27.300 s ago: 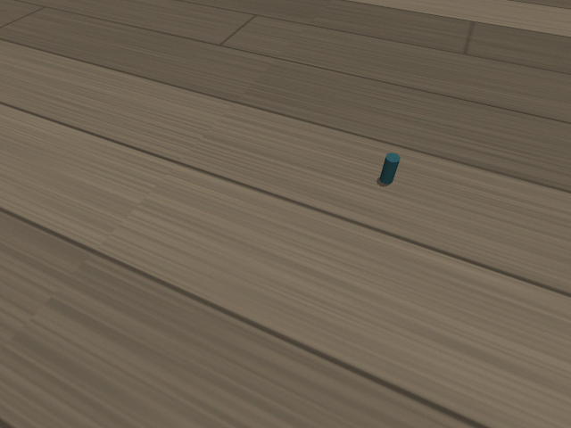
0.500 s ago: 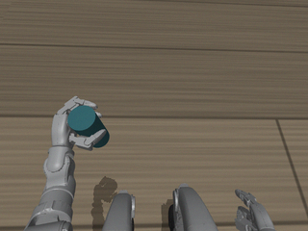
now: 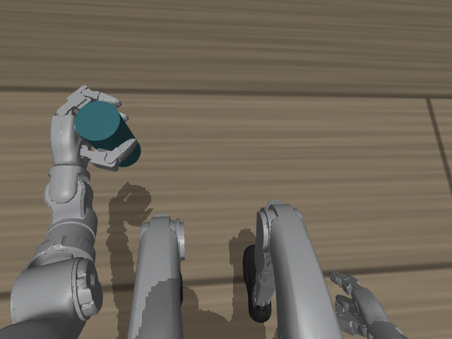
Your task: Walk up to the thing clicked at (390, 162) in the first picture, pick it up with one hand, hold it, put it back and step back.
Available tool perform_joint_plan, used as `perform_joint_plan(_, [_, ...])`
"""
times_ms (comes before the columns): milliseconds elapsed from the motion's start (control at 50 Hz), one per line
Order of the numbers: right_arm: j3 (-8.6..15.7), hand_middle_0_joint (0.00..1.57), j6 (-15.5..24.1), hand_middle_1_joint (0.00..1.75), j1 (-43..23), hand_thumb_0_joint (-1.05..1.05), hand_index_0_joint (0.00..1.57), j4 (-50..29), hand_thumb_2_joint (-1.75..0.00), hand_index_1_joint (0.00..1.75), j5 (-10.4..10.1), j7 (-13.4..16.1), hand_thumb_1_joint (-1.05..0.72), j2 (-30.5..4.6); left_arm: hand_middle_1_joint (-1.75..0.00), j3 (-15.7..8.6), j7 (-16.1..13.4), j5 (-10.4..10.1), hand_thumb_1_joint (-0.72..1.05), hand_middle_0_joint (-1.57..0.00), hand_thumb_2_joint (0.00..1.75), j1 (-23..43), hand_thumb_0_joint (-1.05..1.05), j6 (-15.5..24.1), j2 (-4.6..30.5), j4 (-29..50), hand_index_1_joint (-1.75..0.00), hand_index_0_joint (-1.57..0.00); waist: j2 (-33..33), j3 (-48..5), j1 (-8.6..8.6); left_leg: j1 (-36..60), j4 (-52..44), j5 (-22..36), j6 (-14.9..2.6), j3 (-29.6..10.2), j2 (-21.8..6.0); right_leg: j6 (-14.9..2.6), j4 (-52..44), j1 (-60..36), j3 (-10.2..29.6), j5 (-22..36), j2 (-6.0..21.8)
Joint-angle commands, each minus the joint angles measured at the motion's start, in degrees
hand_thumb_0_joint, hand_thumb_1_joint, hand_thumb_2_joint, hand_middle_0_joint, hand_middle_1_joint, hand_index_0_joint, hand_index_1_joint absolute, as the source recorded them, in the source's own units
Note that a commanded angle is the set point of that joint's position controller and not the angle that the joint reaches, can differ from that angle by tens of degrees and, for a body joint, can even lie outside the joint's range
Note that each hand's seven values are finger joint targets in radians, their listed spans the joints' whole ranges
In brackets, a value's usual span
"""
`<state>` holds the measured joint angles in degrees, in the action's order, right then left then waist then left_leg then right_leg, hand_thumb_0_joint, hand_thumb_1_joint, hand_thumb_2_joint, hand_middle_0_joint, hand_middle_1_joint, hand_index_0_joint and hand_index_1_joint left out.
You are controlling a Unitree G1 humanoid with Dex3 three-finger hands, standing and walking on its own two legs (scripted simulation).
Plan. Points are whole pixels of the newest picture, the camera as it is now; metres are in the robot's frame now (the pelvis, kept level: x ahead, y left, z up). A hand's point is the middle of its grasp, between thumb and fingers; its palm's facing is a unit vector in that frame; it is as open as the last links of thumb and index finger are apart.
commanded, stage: crouch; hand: left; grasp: from the side
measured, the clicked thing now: (112, 138) +0.45 +0.18 -0.07
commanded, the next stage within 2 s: lower in 0.90 s
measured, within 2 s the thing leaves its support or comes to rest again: neither
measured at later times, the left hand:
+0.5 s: hand (125, 142) +0.48 +0.18 -0.17, palm faces +0.01 -1.00 +0.00, open 9.1 cm
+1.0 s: hand (132, 148) +0.49 +0.18 -0.23, palm faces +0.00 -1.00 -0.01, open 9.1 cm
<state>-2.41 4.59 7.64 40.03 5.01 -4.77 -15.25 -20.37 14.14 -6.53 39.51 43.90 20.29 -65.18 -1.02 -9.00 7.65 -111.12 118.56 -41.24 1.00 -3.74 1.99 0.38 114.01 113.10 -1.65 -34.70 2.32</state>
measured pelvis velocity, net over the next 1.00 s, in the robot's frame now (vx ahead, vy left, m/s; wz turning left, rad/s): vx -0.02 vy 0.02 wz -0.11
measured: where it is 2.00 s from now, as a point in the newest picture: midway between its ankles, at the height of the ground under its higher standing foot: (214, 307)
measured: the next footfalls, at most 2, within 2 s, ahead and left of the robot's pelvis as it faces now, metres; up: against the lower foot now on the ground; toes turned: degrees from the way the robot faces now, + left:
none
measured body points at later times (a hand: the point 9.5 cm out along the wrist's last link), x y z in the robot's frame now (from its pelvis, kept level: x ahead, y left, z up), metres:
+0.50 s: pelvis -0.02 +0.01 -0.10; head +0.21 +0.07 +0.28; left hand +0.47 +0.24 -0.17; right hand +0.04 -0.27 -0.20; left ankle +0.07 +0.12 -0.41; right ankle +0.11 -0.13 -0.41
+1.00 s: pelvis -0.02 +0.02 -0.12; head +0.23 +0.10 +0.24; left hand +0.48 +0.24 -0.23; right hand +0.04 -0.27 -0.20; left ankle +0.07 +0.12 -0.41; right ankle +0.11 -0.13 -0.41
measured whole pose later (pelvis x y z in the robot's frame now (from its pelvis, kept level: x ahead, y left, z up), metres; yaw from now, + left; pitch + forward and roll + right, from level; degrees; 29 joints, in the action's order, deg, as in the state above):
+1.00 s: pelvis -0.02 +0.02 -0.12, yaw -7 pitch +26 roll -12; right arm -14.1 -1.4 3.2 37.7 11.9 -8.5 -19.8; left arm -23.9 7.9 -1.2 46.5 47.7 35.0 -72.5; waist -5.2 5.8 15.8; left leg -128.7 143.3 -41.4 0.0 -10.0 3.1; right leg 2.7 131.7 126.5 -6.7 -32.2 1.7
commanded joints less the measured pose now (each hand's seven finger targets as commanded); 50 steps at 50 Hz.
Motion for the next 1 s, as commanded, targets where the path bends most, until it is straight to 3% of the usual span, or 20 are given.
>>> perform_joint_plan(0, [3.7, 0.2, 0.6, 0.3, 8.5, 0.0, 0.2, -2.4, -0.91, 0.3, 0.8, 0.2, -0.9, -12.1, -1.4, -3.9, -2.0, 0.6, 0.21, -1.26, 1.28, 24.3, 0.0, 6.1, 13.7, 10.0, -1.41, -1.26, 8.6, -36.8, 1.09, 15.8, -11.7, 7.2, -1.78, 2.7, 0.6, -2.36, -7.7, -21.3, -1.6, 5.8, -1.2])
perform_joint_plan(40, [3.2, 0.2, 0.2, 0.3, 8.6, 0.0, 0.2, -2.2, -0.91, 0.3, 1.0, 0.0, -0.9, -12.6, -1.39, -5.0, -2.5, 1.1, 0.23, -1.25, 1.29, 25.0, 0.0, 6.1, 15.4, 8.7, -1.41, -1.25, 10.1, -36.6, 1.24, 15.2, -10.5, 6.3, -1.67, 2.7, 0.5, -2.34, -5.8, -19.7, -2.2, 5.1, -1.1])
perform_joint_plan(60, [3.1, 0.2, -0.1, 0.3, 8.2, 0.0, 0.2, -2.1, -0.91, 0.3, 1.2, -0.2, -0.9, -12.8, -1.38, -3.9, -2.6, 1.7, 0.21, -1.25, 1.28, 26.6, 0.0, 6.2, 15.3, 9.7, -1.4, -1.24, 11.2, -36.6, 2.05, 14.3, -10.2, 4.9, -1.69, 2.6, 0.5, -2.34, -5.2, -18.8, -2.4, 4.0, -1.2])
perform_joint_plan(80, [2.9, 0.2, -0.3, 0.3, 8.3, 0.0, 0.2, -2.1, -0.91, 0.3, 1.3, -0.2, -0.9, -13.0, -1.38, -4.9, -2.9, 2.1, 0.21, -1.24, 1.26, 25.7, 0.0, 6.0, 16.2, 7.4, -1.39, -1.24, 10.7, -36.5, 1.72, 13.2, -9.4, 4.2, -1.79, 2.9, 0.6, -2.21, -4.7, -18.5, -2.5, 3.5, -1.2])
perform_joint_plan(120, [2.4, 0.2, -0.7, 0.3, 8.1, 0.0, 0.2, -2.1, -0.91, 0.3, 1.5, -0.4, -0.9, -13.4, -1.37, -4.2, -2.9, 2.6, 0.21, -1.25, 1.25, 26.0, 0.0, 5.6, 16.0, 6.6, -1.38, -1.24, 11.2, -35.4, 2.64, 11.6, -7.9, 3.4, -1.86, 2.9, 0.5, -2.13, -3.5, -17.2, -3.0, 3.1, -1.2])
perform_joint_plan(160, [2.0, 0.2, -1.3, 0.3, 8.2, 0.0, 0.2, -1.9, -0.91, 0.3, 1.7, -0.4, -0.9, -13.8, -1.34, -5.0, -3.1, 3.2, 0.19, -1.23, 1.23, 26.1, 0.0, 5.3, 18.1, 6.1, -1.36, -1.23, 11.2, -35.7, 2.73, 9.5, -6.2, 3.7, -2.06, 3.0, 0.6, -1.92, -2.2, -17.3, -3.1, 3.4, -1.2])
perform_joint_plan(180, [1.8, 0.2, -1.3, 0.3, 8.3, 0.0, 0.2, -2.0, -0.91, 0.3, 1.8, -0.5, -0.91, -14.0, -1.35, -3.7, -3.1, 3.2, 0.17, -1.24, 1.22, 27.8, 0.0, 5.1, 16.7, 5.6, -1.36, -1.23, 10.3, -34.2, 4.07, 7.9, -5.4, 2.8, -2.21, 3.0, 0.6, -1.84, -1.9, -16.7, -3.3, 2.8, -1.3])
perform_joint_plan(240, [1.0, 0.2, -1.7, 0.3, 8.5, 0.0, 0.2, -1.8, -0.91, 0.3, 2.1, -0.7, -0.91, -15.2, -1.34, -3.8, -2.8, 2.8, 0.17, -1.23, 1.22, 28.9, 0.0, 4.8, 16.9, 5.6, -1.35, -1.23, 11.1, -33.0, 5.43, 8.3, -3.6, 4.6, -1.99, 1.9, 0.4, -1.86, 0.2, -14.1, -4.5, 4.8, -1.3])
perform_joint_plan(260, [1.0, 0.2, -1.8, 0.3, 8.2, 0.0, 0.2, -1.8, -0.91, 0.3, 2.1, -0.7, -0.9, -15.4, -1.34, -3.9, -2.9, 2.9, 0.16, -1.23, 1.2, 28.4, 0.0, 4.7, 18.1, 5.5, -1.35, -1.23, 11.8, -32.2, 4.82, 7.8, -3.2, 4.3, -1.92, 1.9, 0.4, -1.98, 0.8, -13.1, -4.5, 4.2, -1.4])
perform_joint_plan(280, [0.7, 0.2, -2.1, 0.3, 8.9, 0.0, 0.2, -1.6, -0.91, 0.3, 2.3, -0.8, -0.91, -15.9, -1.35, -4.4, -2.8, 2.9, 0.18, -1.24, 1.2, 27.5, 0.0, 4.6, 18.1, 3.7, -1.36, -1.25, 11.6, -31.6, 5.69, 7.6, -2.6, 5.6, -1.81, 1.4, 0.3, -1.92, 1.5, -12.9, -5.0, 5.4, -1.3])
perform_joint_plan(360, [-0.3, 0.2, -2.6, 0.3, 8.2, 0.0, 0.2, -1.3, -0.91, 0.3, 3.0, -1.2, -0.9, -16.9, -1.35, -4.3, -2.9, 3.2, 0.19, -1.23, 1.21, 26.5, 0.0, 5.1, 18.4, 3.0, -1.35, -1.24, 13.2, -28.0, 6.0, 6.5, -1.5, 4.4, -1.54, 0.4, 0.0, -2.09, 3.6, -9.9, -6.0, 4.6, -1.5])
perform_joint_plan(480, [-1.8, 0.2, -3.8, 0.3, 8.1, 0.0, 0.2, -1.6, -0.91, 0.3, 4.1, -1.7, -0.9, -18.3, -1.33, -5.7, -3.8, 4.1, 0.27, -1.21, 1.21, 26.8, 0.0, 6.1, 21.5, 4.3, -1.34, -1.22, 15.5, -30.4, 6.44, 8.2, 0.7, 8.1, -0.98, -1.0, -0.2, -2.2, 6.2, -9.6, -6.8, 7.9, -1.6])
perform_joint_plan(560, [-2.7, 0.2, -4.4, 0.3, 7.6, 0.0, 0.2, -1.6, -0.91, 0.3, 4.8, -2.0, -0.91, -18.7, -1.35, -5.2, -4.5, 4.1, 0.27, -1.24, 1.23, 28.0, 0.0, 6.8, 21.9, 5.9, -1.36, -1.24, 17.4, -29.6, 7.02, 8.3, 1.8, 9.2, -0.75, -1.3, -0.4, -2.27, 7.2, -9.3, -7.2, 8.8, -1.8])
perform_joint_plan(580, [-2.9, 0.2, -4.5, 0.3, 7.5, 0.0, 0.2, -1.5, -0.91, 0.3, 5.1, -2.1, -0.9, -19.1, -1.35, -4.6, -4.3, 4.4, 0.27, -1.22, 1.24, 27.9, 0.0, 7.0, 22.0, 5.7, -1.35, -1.22, 18.0, -29.1, 8.08, 8.4, 2.3, 9.5, -0.82, -1.6, -0.5, -2.19, 7.4, -9.5, -7.4, 9.3, -1.8])
perform_joint_plan(640, [-3.5, 0.2, -4.9, 0.3, 7.6, 0.0, 0.2, -1.3, -0.91, 0.3, 5.5, -2.3, -0.91, -19.4, -1.35, -4.7, -5.0, 4.5, 0.26, -1.23, 1.24, 28.2, 0.0, 7.2, 22.7, 4.7, -1.36, -1.24, 16.2, -27.5, 8.98, 5.0, 3.5, 7.8, -1.22, -1.6, -0.4, -1.85, 7.1, -10.5, -7.6, 8.5, -2.1])
perform_joint_plan(740, [-4.7, 0.2, -5.3, 0.3, 6.5, 0.0, 0.2, -1.7, -0.91, 0.3, 6.2, -2.5, -0.91, -19.9, -1.38, -4.3, -5.0, 4.1, 0.27, -1.26, 1.25, 24.9, 0.0, 7.5, 22.0, 2.3, -1.38, -1.26, 14.5, -26.6, 9.12, 4.2, 5.4, 9.4, -1.36, -1.7, -0.4, -1.42, 7.3, -12.0, -8.0, 10.0, -2.3])
perform_joint_plan(760, [-4.9, 0.2, -5.4, 0.3, 6.2, 0.0, 0.2, -1.9, -0.91, 0.3, 6.3, -2.5, -0.91, -20.2, -1.37, -4.5, -5.0, 4.5, 0.26, -1.26, 1.24, 26.1, 0.0, 7.6, 23.9, 3.2, -1.38, -1.26, 15.6, -26.4, 9.16, 4.2, 5.2, 8.3, -1.28, -1.9, -0.5, -1.6, 7.6, -11.1, -8.2, 8.9, -2.5])
perform_joint_plan(780, [-5.1, 0.2, -5.5, 0.3, 5.7, 0.0, 0.2, -2.0, -0.91, 0.3, 6.5, -2.6, -0.91, -20.3, -1.38, -3.5, -4.9, 4.6, 0.28, -1.25, 1.25, 25.4, 0.0, 7.7, 22.3, 2.7, -1.38, -1.25, 16.2, -25.4, 9.56, 5.0, 5.1, 9.3, -1.12, -2.2, -0.6, -1.6, 8.0, -10.4, -8.5, 9.8, -2.3])
perform_joint_plan(880, [-6.1, 0.2, -6.1, 0.3, 5.0, 0.0, 0.2, -2.5, -0.91, 0.3, 7.0, -2.9, -0.91, -21.4, -1.37, -5.0, -6.1, 4.6, 0.26, -1.25, 1.24, 25.6, 0.0, 8.5, 24.9, 3.7, -1.38, -1.25, 17.4, -24.8, 9.61, 5.5, 5.0, 8.5, -0.78, -3.4, -0.8, -1.71, 8.9, -9.9, -9.4, 9.1, -2.5])
perform_joint_plan(980, [-6.8, 0.2, -6.4, 0.3, 4.1, 0.0, 0.2, -2.6, -0.91, 0.3, 7.5, -3.1, -0.92, -21.8, -1.39, -4.1, -7.3, 5.0, 0.25, -1.28, 1.26, 26.7, 0.0, 9.2, 24.7, 4.2, -1.4, -1.28, 19.0, -24.1, 10.81, 7.1, 5.4, 9.2, -0.52, -4.2, -1.1, -1.77, 9.6, -8.8, -9.7, 10.0, -2.3])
